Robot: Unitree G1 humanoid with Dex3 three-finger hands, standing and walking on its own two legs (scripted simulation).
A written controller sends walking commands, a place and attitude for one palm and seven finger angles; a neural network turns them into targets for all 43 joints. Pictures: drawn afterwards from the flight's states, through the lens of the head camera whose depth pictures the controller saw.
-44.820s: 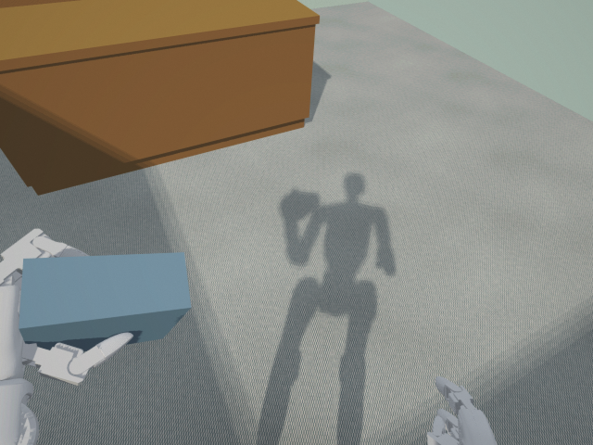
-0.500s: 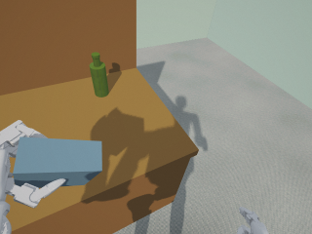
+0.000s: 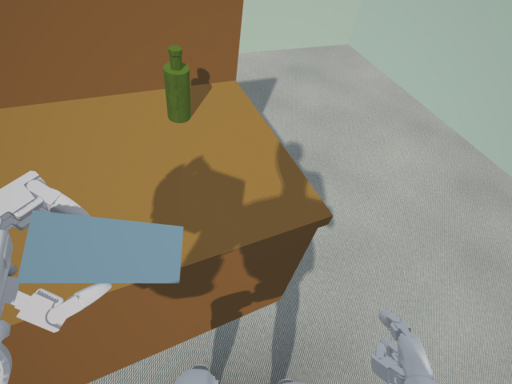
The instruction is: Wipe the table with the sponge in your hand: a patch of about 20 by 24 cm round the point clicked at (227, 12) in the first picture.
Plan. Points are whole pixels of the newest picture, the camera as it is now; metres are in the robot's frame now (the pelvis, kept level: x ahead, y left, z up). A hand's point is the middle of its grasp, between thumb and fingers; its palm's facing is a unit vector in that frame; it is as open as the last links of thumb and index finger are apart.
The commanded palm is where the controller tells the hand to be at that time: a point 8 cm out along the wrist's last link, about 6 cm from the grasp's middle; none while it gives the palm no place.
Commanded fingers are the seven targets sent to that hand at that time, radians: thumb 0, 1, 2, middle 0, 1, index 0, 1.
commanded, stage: step back with the hand held close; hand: left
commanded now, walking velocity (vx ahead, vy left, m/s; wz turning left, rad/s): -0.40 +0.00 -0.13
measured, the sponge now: (122, 256) +0.23 +0.18 +0.14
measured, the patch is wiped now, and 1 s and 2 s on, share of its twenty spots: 1.00 1.00 1.00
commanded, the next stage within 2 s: stop stepping back and stand still in 0.52 s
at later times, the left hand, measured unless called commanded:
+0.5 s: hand (34, 338) +0.13 +0.20 +0.20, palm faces +0.15 -0.93 -0.34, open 10.0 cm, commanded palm +0.10 +0.26 +0.20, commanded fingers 0.00 0.10 1.30 -1.20 -1.60 -1.20 -1.60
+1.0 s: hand out of the picture -0.01 +0.33 +0.17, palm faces +0.39 -0.87 -0.30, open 10.0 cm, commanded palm -0.06 +0.34 +0.20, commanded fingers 0.00 0.10 1.30 -1.20 -1.60 -1.20 -1.60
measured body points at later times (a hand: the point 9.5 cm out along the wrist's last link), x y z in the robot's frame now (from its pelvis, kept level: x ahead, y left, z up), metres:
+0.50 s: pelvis -0.10 +0.00 +0.02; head -0.09 +0.07 +0.47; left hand +0.12 +0.25 +0.22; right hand +0.02 -0.25 -0.04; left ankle -0.12 +0.06 -0.66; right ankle -0.17 -0.15 -0.70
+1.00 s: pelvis -0.23 +0.07 +0.01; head -0.25 +0.11 +0.46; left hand -0.03 +0.37 +0.19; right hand -0.09 -0.17 -0.06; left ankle -0.21 +0.12 -0.64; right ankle -0.24 -0.05 -0.71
